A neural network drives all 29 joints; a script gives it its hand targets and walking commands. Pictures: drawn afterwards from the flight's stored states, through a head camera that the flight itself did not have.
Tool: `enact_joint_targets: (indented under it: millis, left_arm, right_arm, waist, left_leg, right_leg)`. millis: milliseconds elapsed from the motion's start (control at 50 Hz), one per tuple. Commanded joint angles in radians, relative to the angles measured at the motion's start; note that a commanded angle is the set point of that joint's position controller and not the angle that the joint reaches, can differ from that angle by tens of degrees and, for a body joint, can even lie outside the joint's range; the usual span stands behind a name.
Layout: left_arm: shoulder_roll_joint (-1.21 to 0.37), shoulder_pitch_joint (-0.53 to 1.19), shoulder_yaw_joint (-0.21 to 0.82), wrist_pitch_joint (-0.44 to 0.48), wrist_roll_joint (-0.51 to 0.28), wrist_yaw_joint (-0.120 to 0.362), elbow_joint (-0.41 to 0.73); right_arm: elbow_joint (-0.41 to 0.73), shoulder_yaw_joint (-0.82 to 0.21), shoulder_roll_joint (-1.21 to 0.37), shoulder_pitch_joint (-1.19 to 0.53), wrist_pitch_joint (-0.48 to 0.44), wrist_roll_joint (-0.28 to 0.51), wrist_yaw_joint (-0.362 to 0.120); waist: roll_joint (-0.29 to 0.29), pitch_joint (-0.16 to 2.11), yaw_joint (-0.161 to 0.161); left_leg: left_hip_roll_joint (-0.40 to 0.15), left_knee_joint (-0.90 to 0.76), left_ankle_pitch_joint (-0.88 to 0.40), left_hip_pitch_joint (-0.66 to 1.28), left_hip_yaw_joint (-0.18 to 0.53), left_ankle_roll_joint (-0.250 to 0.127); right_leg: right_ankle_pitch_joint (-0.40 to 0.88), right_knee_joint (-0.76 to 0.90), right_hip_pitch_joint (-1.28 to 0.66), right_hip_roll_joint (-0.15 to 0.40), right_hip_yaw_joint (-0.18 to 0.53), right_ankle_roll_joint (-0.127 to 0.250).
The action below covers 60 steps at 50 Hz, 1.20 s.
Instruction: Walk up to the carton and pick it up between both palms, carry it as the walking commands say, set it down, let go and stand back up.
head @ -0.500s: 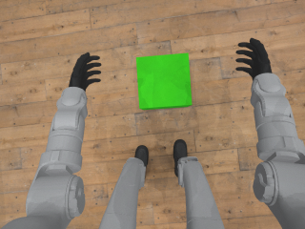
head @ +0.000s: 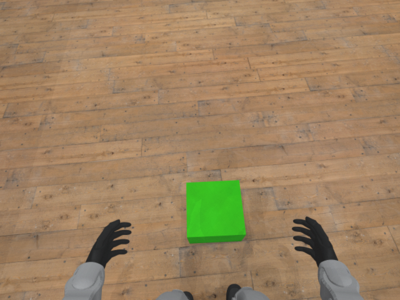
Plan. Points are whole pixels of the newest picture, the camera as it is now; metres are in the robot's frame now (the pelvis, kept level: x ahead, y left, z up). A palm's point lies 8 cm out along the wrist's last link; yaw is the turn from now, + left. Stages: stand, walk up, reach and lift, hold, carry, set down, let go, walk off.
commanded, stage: let go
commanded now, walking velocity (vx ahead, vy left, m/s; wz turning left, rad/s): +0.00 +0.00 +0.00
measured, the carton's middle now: (214, 212) +0.46 -0.01 -0.68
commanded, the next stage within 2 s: stand in 0.58 s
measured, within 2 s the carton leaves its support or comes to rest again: neither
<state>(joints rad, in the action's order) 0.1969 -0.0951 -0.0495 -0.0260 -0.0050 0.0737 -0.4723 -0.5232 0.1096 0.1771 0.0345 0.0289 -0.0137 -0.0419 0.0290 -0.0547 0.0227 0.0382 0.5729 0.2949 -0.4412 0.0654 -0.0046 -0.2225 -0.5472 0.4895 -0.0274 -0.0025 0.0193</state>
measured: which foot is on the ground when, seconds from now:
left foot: down 0.00-1.00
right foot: down 0.00-1.00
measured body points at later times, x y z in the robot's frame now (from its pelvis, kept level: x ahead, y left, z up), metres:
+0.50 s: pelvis +0.00 +0.00 +0.01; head +0.01 +0.00 +0.46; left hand +0.19 +0.24 -0.06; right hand +0.17 -0.23 -0.07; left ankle -0.01 +0.11 -0.73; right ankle +0.03 -0.10 -0.73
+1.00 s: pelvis +0.04 +0.01 +0.00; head +0.01 +0.01 +0.45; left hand +0.11 +0.25 -0.13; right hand +0.09 -0.24 -0.12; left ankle -0.01 +0.11 -0.73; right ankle +0.03 -0.10 -0.73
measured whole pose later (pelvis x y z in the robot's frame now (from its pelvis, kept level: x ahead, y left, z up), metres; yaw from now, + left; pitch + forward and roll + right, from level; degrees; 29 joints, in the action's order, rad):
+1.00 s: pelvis +0.04 +0.01 +0.00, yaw -1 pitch +3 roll -1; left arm 0.22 -0.36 -0.02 0.07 0.04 0.00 -0.89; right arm -0.77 0.03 0.20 0.44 -0.07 -0.02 0.02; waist 0.00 0.16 0.00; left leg 0.02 0.53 0.36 -0.22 0.05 -0.02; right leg -0.29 -0.52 0.28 -0.04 0.02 0.02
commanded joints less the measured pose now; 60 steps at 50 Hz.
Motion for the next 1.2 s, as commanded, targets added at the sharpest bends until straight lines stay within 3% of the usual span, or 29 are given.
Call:
enact_joint_targets:
  millis: [0, 20, 40, 80, 100, 140, 260, 380, 420, 480, 500, 520, 540, 560, 580, 620, 660, 680, 720, 780, 820, 860, 900, 940, 960, 980, 1100, 1120, 1180]
  left_arm:
    - [0.112, -0.029, -0.023, 0.023, 0.004, -0.007, 0.147]
    - [0.111, -0.073, -0.018, 0.030, 0.005, -0.009, 0.174]
    - [0.098, -0.051, -0.017, 0.023, 0.007, -0.010, 0.153]
    - [0.100, -0.078, -0.015, 0.006, 0.003, -0.007, 0.151]
    - [0.111, -0.074, -0.003, -0.009, 0.014, -0.005, 0.177]
    - [0.111, -0.056, -0.014, -0.018, 0.013, -0.004, 0.179]
    - [0.118, -0.056, -0.027, -0.074, 0.037, 0.002, 0.170]
    - [0.103, -0.058, -0.027, -0.107, 0.031, 0.009, 0.166]
    - [0.127, -0.038, -0.038, -0.119, 0.037, 0.000, 0.196]
    - [0.116, -0.047, -0.033, -0.144, 0.029, -0.017, 0.195]
    - [0.103, -0.025, -0.028, -0.153, 0.028, -0.019, 0.171]
    - [0.128, -0.069, -0.051, -0.167, 0.047, -0.026, 0.186]
    - [0.124, -0.046, -0.034, -0.174, 0.028, -0.035, 0.185]
    - [0.142, -0.118, -0.011, -0.043, 0.016, -0.056, -0.002]
    - [0.155, -0.147, -0.026, 0.022, 0.061, -0.077, -0.032]
    - [0.132, -0.102, -0.018, 0.087, 0.074, -0.086, -0.079]
    - [0.155, -0.144, -0.027, 0.109, 0.058, -0.071, -0.135]
    - [0.146, -0.133, -0.022, 0.118, 0.060, -0.067, -0.148]
    - [0.131, -0.161, -0.014, 0.122, 0.057, -0.066, -0.190]
    - [0.160, -0.183, -0.017, 0.126, 0.055, -0.068, -0.251]
    - [0.142, -0.212, -0.008, 0.129, 0.048, -0.074, -0.286]
    - [0.131, -0.220, 0.001, 0.126, 0.052, -0.080, -0.303]
    - [0.128, -0.214, 0.002, 0.122, 0.044, -0.082, -0.319]
    - [0.131, -0.260, 0.010, 0.117, 0.038, -0.085, -0.362]
    - [0.145, -0.232, 0.003, 0.116, 0.046, -0.086, -0.359]
    - [0.133, -0.251, 0.008, 0.111, 0.040, -0.082, -0.370]
    - [0.125, -0.255, 0.015, 0.089, 0.038, -0.098, -0.418]
    - [0.125, -0.275, 0.014, 0.090, 0.035, -0.101, -0.427]
    - [0.106, -0.286, 0.017, 0.077, 0.037, -0.104, -0.450]
  right_arm:
    - [0.153, 0.016, 0.113, 0.053, -0.033, -0.012, 0.002]
    - [0.182, -0.004, 0.092, 0.104, -0.035, -0.006, -0.003]
    - [0.171, 0.003, 0.101, 0.049, -0.030, -0.006, 0.000]
    - [0.172, -0.014, 0.094, 0.095, -0.012, 0.003, 0.000]
    - [0.171, -0.015, 0.103, 0.135, -0.001, 0.005, -0.005]
    - [0.221, -0.034, 0.109, 0.112, 0.011, 0.006, -0.008]
    - [0.237, -0.021, 0.117, 0.099, 0.072, -0.017, -0.029]
    - [0.243, -0.001, 0.135, 0.125, 0.090, -0.018, -0.027]
    - [0.227, -0.015, 0.138, 0.107, 0.097, -0.018, -0.019]
    - [0.216, -0.010, 0.156, 0.127, 0.087, 0.000, -0.015]
    - [0.185, -0.033, 0.134, 0.139, 0.082, 0.022, -0.007]
    - [0.195, -0.027, 0.141, 0.115, 0.072, 0.034, 0.001]
    - [0.171, -0.045, 0.121, 0.130, 0.069, 0.033, 0.006]
    - [0.076, 0.014, 0.130, 0.215, 0.013, -0.036, 0.029]
    - [0.035, -0.013, 0.168, 0.250, -0.024, -0.058, 0.048]
    - [0.012, -0.015, 0.167, 0.217, -0.076, -0.060, 0.049]
    - [-0.027, -0.033, 0.126, 0.233, -0.100, -0.034, 0.045]
    - [-0.040, -0.028, 0.138, 0.250, -0.105, -0.030, 0.043]
    - [-0.074, -0.029, 0.147, 0.270, -0.116, -0.032, 0.041]
    - [-0.099, -0.047, 0.123, 0.326, -0.123, -0.024, 0.042]
    - [-0.128, -0.035, 0.150, 0.369, -0.124, -0.015, 0.052]
    - [-0.131, -0.044, 0.141, 0.343, -0.125, -0.016, 0.061]
    - [-0.157, -0.053, 0.126, 0.384, -0.122, -0.011, 0.066]
    - [-0.181, -0.046, 0.154, 0.445, -0.119, -0.007, 0.069]
    - [-0.186, -0.059, 0.132, 0.436, -0.112, -0.008, 0.069]
    - [-0.187, -0.056, 0.147, 0.432, -0.110, -0.004, 0.069]
    - [-0.217, -0.059, 0.136, 0.430, -0.102, -0.005, 0.085]
    - [-0.235, -0.060, 0.142, 0.462, -0.099, -0.001, 0.088]
    - [-0.262, -0.071, 0.123, 0.473, -0.086, -0.008, 0.093]
  waist:
    - [-0.011, 0.266, -0.015]
    - [-0.027, 0.263, -0.010]
    - [0.008, 0.185, -0.001]
    - [-0.018, 0.100, -0.014]
    - [0.016, 0.100, -0.026]
    - [-0.041, 0.063, -0.026]
    - [0.017, 0.007, -0.024]
    - [-0.011, 0.035, -0.039]
    - [-0.013, -0.022, -0.023]
    - [0.017, -0.004, -0.035]
    - [-0.030, -0.028, -0.052]
    - [-0.002, 0.037, -0.009]
    - [-0.028, -0.009, -0.041]
    - [-0.091, 0.192, -0.026]
    - [-0.123, 0.090, -0.024]
    - [-0.055, 0.055, -0.031]
    - [-0.030, 0.097, -0.010]
    - [-0.002, 0.100, -0.027]
    - [-0.035, 0.122, -0.011]
    - [-0.002, 0.073, -0.017]
    - [-0.054, 0.137, -0.029]
    - [0.005, 0.110, -0.010]
    - [0.020, 0.106, -0.022]
    - [-0.023, 0.159, -0.030]
    - [0.000, 0.116, -0.035]
    - [-0.045, 0.105, -0.022]
    - [0.004, 0.095, -0.028]
    - [-0.035, 0.068, -0.031]
    - [0.019, 0.060, -0.032]
  left_leg:
    - [-0.015, -0.123, -0.193, 0.100, -0.006, 0.043]
    - [-0.020, -0.145, -0.229, 0.153, -0.011, 0.042]
    - [-0.016, -0.152, -0.216, 0.128, -0.016, 0.045]
    - [-0.022, -0.174, -0.164, 0.141, -0.004, 0.035]
    - [-0.017, -0.175, -0.145, 0.178, -0.015, 0.037]
    - [-0.021, -0.200, -0.117, 0.174, -0.013, 0.021]
    - [-0.023, -0.219, -0.069, 0.171, -0.027, 0.014]
    - [-0.026, -0.200, -0.137, 0.231, -0.038, 0.020]
    - [-0.014, -0.203, -0.081, 0.182, -0.048, 0.014]
    - [-0.022, -0.202, -0.113, 0.177, -0.037, 0.021]
    - [-0.020, -0.200, -0.086, 0.155, -0.056, 0.017]
    - [-0.013, -0.187, -0.102, 0.146, -0.060, 0.023]
    - [-0.021, -0.204, -0.087, 0.126, -0.055, 0.016]
    - [-0.083, -0.184, 0.019, 0.267, -0.017, 0.034]
    - [-0.102, -0.190, 0.040, 0.240, 0.024, 0.029]
    - [-0.123, -0.175, -0.008, 0.213, 0.055, 0.012]
    - [-0.120, -0.162, 0.012, 0.175, 0.069, 0.005]
    - [-0.128, -0.189, -0.004, 0.147, 0.072, 0.007]
    - [-0.123, -0.154, -0.027, 0.128, 0.076, 0.000]
    - [-0.138, -0.170, -0.066, 0.113, 0.099, -0.013]
    - [-0.137, -0.141, -0.104, 0.162, 0.091, -0.019]
    - [-0.134, -0.145, -0.145, 0.127, 0.096, -0.010]
    - [-0.131, -0.127, -0.194, 0.137, 0.078, -0.015]
    - [-0.126, -0.110, -0.257, 0.180, 0.068, -0.012]
    - [-0.130, -0.120, -0.293, 0.163, 0.069, -0.012]
    - [-0.132, -0.118, -0.283, 0.149, 0.079, -0.020]
    - [-0.118, -0.106, -0.266, 0.149, 0.062, -0.019]
    - [-0.119, -0.110, -0.239, 0.154, 0.065, -0.024]
    - [-0.120, -0.124, -0.257, 0.162, 0.063, -0.031]
  right_leg:
    - [0.219, 0.053, -0.436, 0.018, 0.023, -0.029]
    - [0.251, 0.069, -0.447, 0.004, 0.016, -0.031]
    - [0.218, 0.086, -0.429, 0.009, 0.018, -0.029]
    - [0.171, 0.102, -0.447, 0.009, 0.021, -0.025]
    - [0.143, 0.122, -0.483, 0.007, 0.013, -0.022]
    - [0.145, 0.127, -0.512, 0.006, 0.012, -0.028]
    - [0.097, 0.126, -0.569, -0.003, -0.010, -0.020]
    - [0.172, 0.138, -0.543, -0.003, 0.020, -0.014]
    - [0.130, 0.133, -0.584, 0.002, 0.019, -0.015]
    - [0.147, 0.114, -0.583, -0.008, 0.017, -0.012]
    - [0.171, 0.122, -0.580, -0.007, 0.022, -0.010]
    - [0.202, 0.111, -0.646, 0.007, 0.028, -0.009]
    - [0.232, 0.097, -0.633, 0.001, 0.029, -0.010]
    - [0.058, 0.176, -0.447, 0.116, 0.050, -0.021]
    - [-0.133, 0.182, -0.345, 0.114, 0.120, -0.036]
    - [-0.094, 0.180, -0.246, 0.129, 0.180, -0.020]
    - [-0.057, 0.151, -0.242, 0.107, 0.152, -0.027]
    - [-0.037, 0.136, -0.248, 0.115, 0.166, -0.017]
    - [0.049, 0.130, -0.266, 0.114, 0.166, -0.012]
    - [0.034, 0.132, -0.209, 0.118, 0.161, -0.010]
    - [0.081, 0.130, -0.233, 0.117, 0.160, -0.001]
    - [0.125, 0.123, -0.239, 0.113, 0.155, 0.006]
    - [0.172, 0.107, -0.230, 0.113, 0.152, 0.013]
    - [0.233, 0.087, -0.256, 0.105, 0.145, 0.020]
    - [0.234, 0.070, -0.241, 0.109, 0.139, 0.013]
    - [0.189, 0.075, -0.230, 0.095, 0.135, 0.010]
    - [0.204, 0.076, -0.232, 0.099, 0.137, 0.014]
    - [0.199, 0.074, -0.215, 0.097, 0.138, 0.015]
    - [0.167, 0.082, -0.215, 0.099, 0.133, 0.015]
